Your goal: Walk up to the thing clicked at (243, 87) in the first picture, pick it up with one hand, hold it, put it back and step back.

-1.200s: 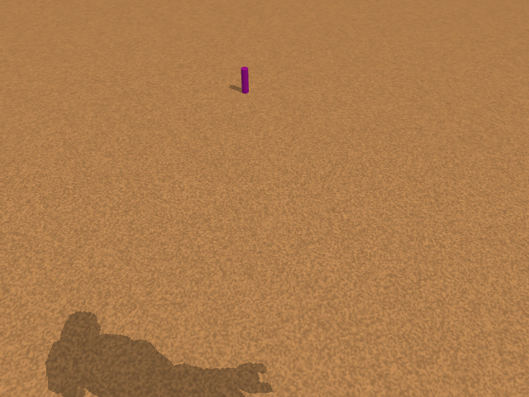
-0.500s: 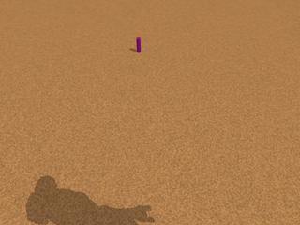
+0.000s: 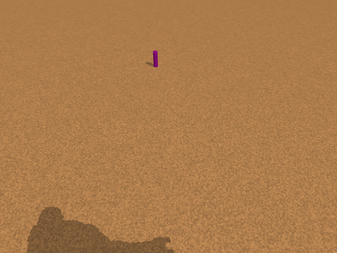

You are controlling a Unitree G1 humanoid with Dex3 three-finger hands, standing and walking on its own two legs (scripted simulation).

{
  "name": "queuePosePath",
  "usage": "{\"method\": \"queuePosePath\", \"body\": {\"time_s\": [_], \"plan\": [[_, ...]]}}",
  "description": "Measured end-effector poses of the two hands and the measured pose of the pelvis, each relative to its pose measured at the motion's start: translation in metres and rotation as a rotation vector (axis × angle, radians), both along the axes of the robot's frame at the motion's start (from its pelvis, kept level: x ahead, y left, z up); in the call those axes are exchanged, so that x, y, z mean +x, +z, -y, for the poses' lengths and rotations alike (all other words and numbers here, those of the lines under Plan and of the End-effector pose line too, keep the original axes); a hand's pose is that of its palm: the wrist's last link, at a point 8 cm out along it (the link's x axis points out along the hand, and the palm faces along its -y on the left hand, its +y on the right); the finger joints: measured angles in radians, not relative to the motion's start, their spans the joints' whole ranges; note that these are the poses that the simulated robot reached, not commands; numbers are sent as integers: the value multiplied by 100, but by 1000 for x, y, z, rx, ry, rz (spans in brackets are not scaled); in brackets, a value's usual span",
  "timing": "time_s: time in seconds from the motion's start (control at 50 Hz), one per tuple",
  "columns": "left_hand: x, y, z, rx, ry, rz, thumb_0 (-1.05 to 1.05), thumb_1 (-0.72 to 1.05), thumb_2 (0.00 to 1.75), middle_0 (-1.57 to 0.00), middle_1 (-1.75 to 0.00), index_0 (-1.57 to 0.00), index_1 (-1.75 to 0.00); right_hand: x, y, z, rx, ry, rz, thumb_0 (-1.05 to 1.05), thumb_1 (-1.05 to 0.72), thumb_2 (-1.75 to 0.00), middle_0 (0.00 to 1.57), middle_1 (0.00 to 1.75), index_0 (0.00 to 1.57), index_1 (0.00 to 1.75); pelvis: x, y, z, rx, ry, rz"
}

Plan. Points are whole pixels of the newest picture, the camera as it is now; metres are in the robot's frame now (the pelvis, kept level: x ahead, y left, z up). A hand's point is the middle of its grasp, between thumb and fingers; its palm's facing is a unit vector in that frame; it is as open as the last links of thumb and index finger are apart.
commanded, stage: walk up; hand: left
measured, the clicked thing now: (155, 59) +2.09 +0.14 -0.69
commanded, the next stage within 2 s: none
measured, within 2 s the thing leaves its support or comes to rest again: neither
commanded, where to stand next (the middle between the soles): +1.72 -0.05 m, yaw -2 degrees
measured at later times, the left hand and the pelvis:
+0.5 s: hand (76, 252) +0.17 +0.25 -0.16, palm faces +0.02 -0.92 -0.40, open 7.4 cm; pelvis +0.19 -0.04 -0.02, yaw +1 degrees
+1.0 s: hand (118, 124) +0.61 +0.21 -0.13, palm faces -0.08 -0.90 -0.44, open 7.4 cm; pelvis +0.49 -0.09 -0.03, yaw -1 degrees
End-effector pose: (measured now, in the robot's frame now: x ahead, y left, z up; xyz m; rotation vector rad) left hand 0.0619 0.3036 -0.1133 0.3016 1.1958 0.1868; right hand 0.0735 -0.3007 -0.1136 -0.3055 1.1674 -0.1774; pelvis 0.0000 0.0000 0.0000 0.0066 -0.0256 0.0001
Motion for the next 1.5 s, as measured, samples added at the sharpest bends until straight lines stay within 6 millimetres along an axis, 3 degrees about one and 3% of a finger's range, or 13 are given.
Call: {"method": "queuePosePath", "body": {"time_s": [0.16,0.24,0.38,0.48,0.6,0.7,0.82,0.92,1.0,1.08,1.22,1.42,1.5], "plan": [[37,10,-6,69,-51,-1,1,91,90,-20,-30,-20,-30,8,-5,50,-20,-69,34,1,-90,-90,21,30,20,30,32,-12,23,22,-57,5],[52,21,2,106,-31,58,1,91,90,-20,-30,-20,-30,32,-10,70,-34,-60,-27,1,-91,-90,21,29,20,30,61,-11,38,-8,-26,3],[58,26,11,115,43,-43,1,90,90,-21,-30,-20,-30,134,-1,69,-2,36,28,1,-91,-90,20,29,20,30,119,-4,44,-22,-7,19],[92,5,11,88,69,-95,1,90,90,-21,-30,-20,-30,225,-4,52,12,110,70,1,-91,-90,20,29,20,30,175,-16,42,-32,14,21],[176,-28,9,46,77,-112,1,90,90,-21,-30,-20,-30,325,-7,27,-3,132,192,1,-91,-90,21,29,20,30,252,-34,27,6,4,21],[283,-13,24,-2,-31,15,2,91,90,-21,-30,-20,-30,345,9,28,0,51,195,0,-91,-90,21,29,20,30,305,-17,27,15,-19,29],[396,10,32,2,-133,100,1,91,90,-21,-30,-20,-30,356,15,54,-18,-9,118,0,-90,-90,21,30,20,30,371,-5,39,24,-37,26],[477,24,41,52,-148,115,1,91,90,-21,-30,-20,-30,382,2,89,-23,-62,39,1,-90,-90,21,30,20,30,436,-9,60,26,-32,16],[538,22,54,112,-128,150,1,91,90,-21,-30,-20,-30,423,-23,121,-29,-72,-20,1,-90,-90,21,30,20,30,494,-27,86,15,-26,9],[570,25,74,113,-87,184,1,91,90,-20,-30,-20,-30,485,-31,130,-25,-34,-48,1,-91,-90,20,29,20,30,534,-26,98,-9,-7,17],[588,25,90,72,-28,74,1,90,90,-21,-30,-20,-30,615,-6,118,19,60,56,1,-91,-90,20,29,20,30,604,-5,103,-24,5,10],[651,-18,54,32,42,-39,1,90,90,-21,-30,-20,-30,785,10,87,-41,153,141,1,-91,-90,21,29,20,30,724,-24,76,-44,22,8],[704,-28,43,29,27,-64,1,90,90,-21,-30,-20,-30,822,17,76,-63,112,200,0,-91,-90,21,29,20,30,762,-26,64,-25,17,19]]}}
